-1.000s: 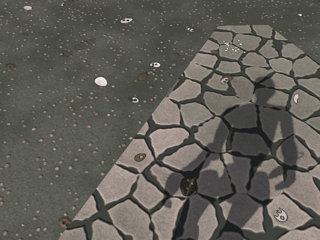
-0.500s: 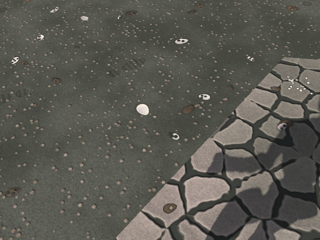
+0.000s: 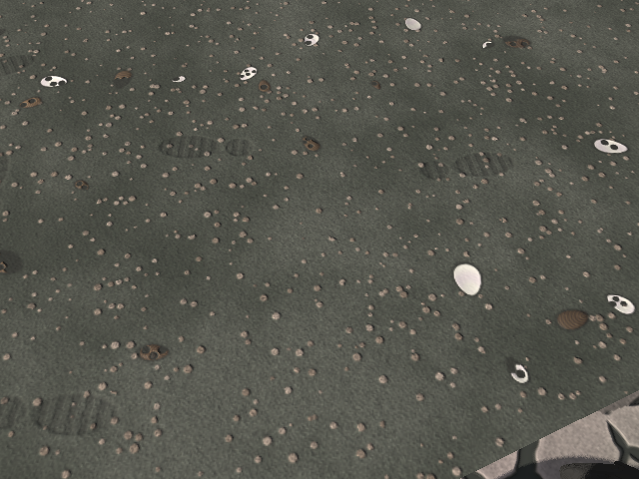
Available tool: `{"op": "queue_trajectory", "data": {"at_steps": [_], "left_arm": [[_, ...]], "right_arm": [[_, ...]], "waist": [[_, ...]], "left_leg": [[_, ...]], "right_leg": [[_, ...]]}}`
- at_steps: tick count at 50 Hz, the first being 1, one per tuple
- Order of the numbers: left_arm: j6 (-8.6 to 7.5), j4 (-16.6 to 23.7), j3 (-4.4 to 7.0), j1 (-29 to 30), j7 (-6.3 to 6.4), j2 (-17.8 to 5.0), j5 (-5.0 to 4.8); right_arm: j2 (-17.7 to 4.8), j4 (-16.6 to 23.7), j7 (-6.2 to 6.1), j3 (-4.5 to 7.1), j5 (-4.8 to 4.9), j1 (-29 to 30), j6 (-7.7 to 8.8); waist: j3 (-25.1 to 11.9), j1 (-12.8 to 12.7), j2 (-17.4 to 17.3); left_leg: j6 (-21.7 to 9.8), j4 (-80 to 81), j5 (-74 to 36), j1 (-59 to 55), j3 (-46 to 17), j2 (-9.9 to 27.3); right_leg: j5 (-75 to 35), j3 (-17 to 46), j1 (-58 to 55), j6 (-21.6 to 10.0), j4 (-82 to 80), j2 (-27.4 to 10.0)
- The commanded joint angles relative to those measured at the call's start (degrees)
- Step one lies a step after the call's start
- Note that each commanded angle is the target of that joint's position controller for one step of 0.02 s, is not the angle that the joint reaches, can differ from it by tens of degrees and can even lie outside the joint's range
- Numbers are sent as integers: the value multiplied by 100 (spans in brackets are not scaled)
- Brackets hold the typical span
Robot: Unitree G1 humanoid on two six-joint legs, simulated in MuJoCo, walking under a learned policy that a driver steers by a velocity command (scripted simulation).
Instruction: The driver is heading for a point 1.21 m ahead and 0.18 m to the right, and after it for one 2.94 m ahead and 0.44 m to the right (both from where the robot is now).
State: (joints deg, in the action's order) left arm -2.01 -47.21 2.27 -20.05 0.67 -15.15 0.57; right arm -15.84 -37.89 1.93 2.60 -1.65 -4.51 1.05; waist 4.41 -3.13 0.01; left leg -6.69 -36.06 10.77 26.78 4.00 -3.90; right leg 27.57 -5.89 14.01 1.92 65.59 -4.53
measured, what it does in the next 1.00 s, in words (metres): walks ahead: right foot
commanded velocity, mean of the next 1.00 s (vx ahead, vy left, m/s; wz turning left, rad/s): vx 0.07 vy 0.00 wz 0.11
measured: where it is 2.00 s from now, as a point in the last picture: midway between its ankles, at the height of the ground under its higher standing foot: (340, 473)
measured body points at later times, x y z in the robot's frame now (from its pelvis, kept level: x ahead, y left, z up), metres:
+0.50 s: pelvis +0.12 -0.02 +0.02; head +0.13 -0.03 +0.47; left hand +0.19 +0.24 -0.11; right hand +0.21 -0.26 -0.12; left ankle +0.08 +0.05 -0.72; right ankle +0.14 -0.12 -0.72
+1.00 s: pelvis +0.13 -0.04 +0.03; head +0.13 -0.05 +0.48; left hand +0.14 +0.20 -0.12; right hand +0.15 -0.28 -0.13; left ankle +0.08 +0.05 -0.72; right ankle +0.14 -0.13 -0.72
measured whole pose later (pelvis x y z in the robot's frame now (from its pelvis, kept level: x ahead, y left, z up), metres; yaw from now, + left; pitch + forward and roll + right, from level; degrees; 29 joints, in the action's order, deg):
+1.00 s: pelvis +0.13 -0.04 +0.03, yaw +4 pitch -2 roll +0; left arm 0.0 -61.9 -0.2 -13.6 2.0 -11.0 0.4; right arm -11.3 -64.0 -2.6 -0.7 -0.4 -15.3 -0.3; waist 2.1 -0.1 -0.3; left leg -2.1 -19.4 14.0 3.3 -2.0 -2.9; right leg 10.4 -1.7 8.4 -3.2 20.8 2.6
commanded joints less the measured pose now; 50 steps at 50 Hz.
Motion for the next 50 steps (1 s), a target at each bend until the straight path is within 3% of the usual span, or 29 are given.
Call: {"op": "queue_trajectory", "data": {"at_steps": [1,2,3,6,12,19,20,21,22,23,24,25,26,28,32,50], "left_arm": [[-91,576,55,117,25,-528,-37],[-7,538,72,105,18,-552,61],[108,416,77,-174,-1,-563,124],[263,306,84,-343,-43,-435,99],[345,345,59,354,-28,-322,88],[340,217,9,595,110,-236,19],[313,157,-12,491,136,-174,17],[252,94,-38,352,162,-154,44],[171,21,0,193,203,-425,97],[144,41,56,462,198,-817,55],[149,26,-10,695,131,-492,-33],[139,37,-55,824,75,-333,-18],[142,-16,-59,818,67,-311,-20],[139,-241,-55,595,121,-353,-33],[133,-486,-49,572,134,-328,-34],[165,-1418,-174,451,154,-124,-13]], "right_arm": [[-748,-63,-204,271,175,-1222,4],[-581,-75,-223,203,199,-1012,17],[-475,-61,-217,145,185,-822,27],[-633,-202,-168,159,111,-906,137],[-496,-473,-213,64,90,-1144,108],[-409,-755,-281,-32,18,-1233,22],[-398,-784,-305,-51,56,-1145,6],[-375,-810,-331,-70,106,-1086,4],[-217,-792,-341,-131,103,-1233,44],[-91,-897,-320,-133,131,-1870,48],[-106,-1145,-360,-159,90,-1850,-36],[-224,-1206,-375,-136,67,-1679,-75],[-332,-1240,-372,-99,75,-1439,-87],[-379,-1303,-345,-75,108,-1289,-95],[-208,-1656,-398,-128,124,-1335,-60],[-20,-2613,-469,-276,120,-1385,-107]], "waist": [[-1187,507,-33],[-869,310,-62],[-847,125,-151],[-1005,3,-187],[-821,230,-459],[-533,373,-514],[-494,270,-432],[-490,147,-253],[-691,240,112],[-699,753,755],[-760,607,721],[-481,542,555],[-370,412,474],[-330,343,518],[-363,318,122],[-108,310,17]], "left_leg": [[-1126,1261,-5043,-2941,-2065,2033],[-883,1436,-4731,-2376,-1773,1729],[-756,1609,-4662,-1960,-1515,1589],[-722,1753,-5140,-1688,-1182,1430],[-473,1888,-4144,-1841,-1044,1283],[-527,1576,-3290,-1834,-1443,1463],[-440,1437,-3004,-1770,-1478,1411],[-226,1334,-2459,-1523,-1515,1323],[26,1187,-1676,-1255,-1468,1088],[180,1280,-240,-1074,-1130,560],[252,1549,387,-1694,-984,412],[254,1719,137,-1827,-1091,450],[242,1765,-232,-1897,-1151,513],[231,1766,-705,-1938,-1213,649],[301,1881,-756,-1926,-1192,685],[331,1954,-439,-1901,-1145,782]], "right_leg": [[-341,649,2229,-44,1033,-104],[-411,683,1956,-47,635,-186],[-513,656,1537,-38,411,-168],[-854,551,1209,-19,-36,21],[-1506,579,1252,-66,-1369,60],[-992,545,344,-255,-3014,319],[-1229,525,15,-310,-3646,344],[-2134,685,-578,-360,-4469,202],[-3256,1261,-1222,-438,-4615,-371],[-4674,1768,-1369,-802,-4331,-934],[-4427,1776,-769,-1017,-4331,-1014],[-3757,1578,-489,-842,-4427,-697],[-3254,1376,-442,-665,-4465,-421],[-3033,1240,-550,-541,-4562,-227],[-3202,1226,-845,-592,-4549,-242],[-2544,1240,-705,-602,-4811,-111]]}}
Velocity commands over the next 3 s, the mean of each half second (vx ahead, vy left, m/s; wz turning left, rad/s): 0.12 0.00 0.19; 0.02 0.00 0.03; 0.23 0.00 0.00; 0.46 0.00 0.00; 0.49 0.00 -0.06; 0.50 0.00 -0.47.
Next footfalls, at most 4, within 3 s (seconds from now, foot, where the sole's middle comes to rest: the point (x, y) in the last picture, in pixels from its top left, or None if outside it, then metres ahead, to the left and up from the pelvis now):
0.44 right None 0.18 -0.12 -0.75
1.84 right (384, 424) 0.53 -0.08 -0.75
2.38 left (299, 294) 0.83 0.12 -0.75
2.92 right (380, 210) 1.10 -0.07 -0.75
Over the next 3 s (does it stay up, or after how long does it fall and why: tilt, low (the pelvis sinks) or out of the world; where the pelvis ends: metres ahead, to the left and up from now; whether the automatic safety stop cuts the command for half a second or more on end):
stays up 1.00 -0.01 0.00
